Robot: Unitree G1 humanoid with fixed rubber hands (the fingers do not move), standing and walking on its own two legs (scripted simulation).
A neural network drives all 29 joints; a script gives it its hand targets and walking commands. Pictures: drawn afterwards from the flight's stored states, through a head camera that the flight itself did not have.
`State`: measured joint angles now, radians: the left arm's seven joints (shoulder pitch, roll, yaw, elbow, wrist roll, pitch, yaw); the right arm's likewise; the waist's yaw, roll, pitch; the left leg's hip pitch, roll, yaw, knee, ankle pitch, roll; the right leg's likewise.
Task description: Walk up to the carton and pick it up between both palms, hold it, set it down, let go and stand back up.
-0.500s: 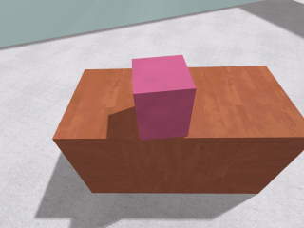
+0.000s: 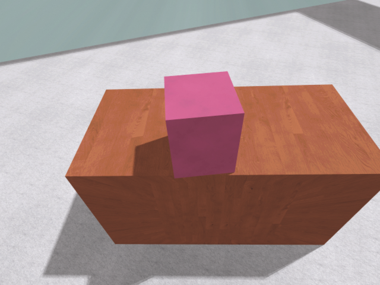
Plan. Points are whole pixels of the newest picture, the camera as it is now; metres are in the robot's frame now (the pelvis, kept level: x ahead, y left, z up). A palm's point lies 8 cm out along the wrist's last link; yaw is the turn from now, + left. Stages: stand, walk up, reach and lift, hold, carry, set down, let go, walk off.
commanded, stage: walk up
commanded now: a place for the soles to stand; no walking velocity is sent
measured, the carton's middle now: (200, 125) +0.61 -0.01 -0.02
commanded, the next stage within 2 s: none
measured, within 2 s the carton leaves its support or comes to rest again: neither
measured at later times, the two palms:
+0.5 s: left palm out of the picture +0.15 +0.35 -0.11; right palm out of the picture +0.11 -0.28 -0.07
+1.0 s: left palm (91, 257) +0.23 +0.26 -0.07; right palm (369, 262) +0.21 -0.37 -0.10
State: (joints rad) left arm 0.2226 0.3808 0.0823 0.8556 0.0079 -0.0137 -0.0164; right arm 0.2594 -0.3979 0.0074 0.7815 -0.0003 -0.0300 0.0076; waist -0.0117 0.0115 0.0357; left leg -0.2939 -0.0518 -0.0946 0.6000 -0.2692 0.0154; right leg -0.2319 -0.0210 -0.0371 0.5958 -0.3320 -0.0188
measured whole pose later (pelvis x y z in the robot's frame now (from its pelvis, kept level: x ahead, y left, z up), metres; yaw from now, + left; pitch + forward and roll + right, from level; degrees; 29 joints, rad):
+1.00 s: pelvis +0.17 -0.06 +0.01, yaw +1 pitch -6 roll +4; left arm 0.29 0.38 0.08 0.79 0.01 -0.01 -0.06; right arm 0.38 -0.41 -0.04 0.78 0.00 -0.04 0.01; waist -0.01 -0.03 0.13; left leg -0.36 0.00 -0.06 1.01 -0.31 -0.01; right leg -0.23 -0.01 -0.01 0.56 -0.23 -0.04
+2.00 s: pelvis +0.20 -0.03 +0.00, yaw +0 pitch -2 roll +0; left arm 0.24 0.38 0.08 0.88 0.00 0.01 -0.03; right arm 0.22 -0.40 0.00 0.81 0.00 -0.02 -0.01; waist -0.01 0.01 0.08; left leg -0.33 0.02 -0.03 0.59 -0.21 0.02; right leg -0.22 0.03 -0.01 0.59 -0.33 -0.04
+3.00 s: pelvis +0.25 -0.05 +0.00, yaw +0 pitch -2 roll +1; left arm 0.26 0.37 0.08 0.88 0.02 -0.02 -0.03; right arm 0.26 -0.40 -0.01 0.82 0.00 0.00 0.00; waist -0.01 0.02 0.06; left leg -0.32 0.05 -0.02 0.72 -0.49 -0.01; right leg -0.36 0.01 -0.01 0.64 -0.26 -0.03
